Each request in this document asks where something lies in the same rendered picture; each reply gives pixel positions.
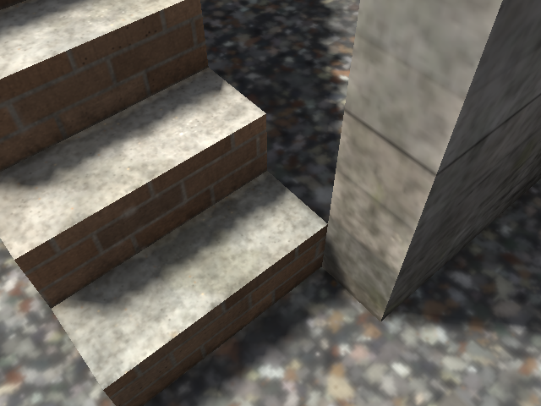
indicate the stairs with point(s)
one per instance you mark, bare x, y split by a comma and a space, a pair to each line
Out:
134, 191

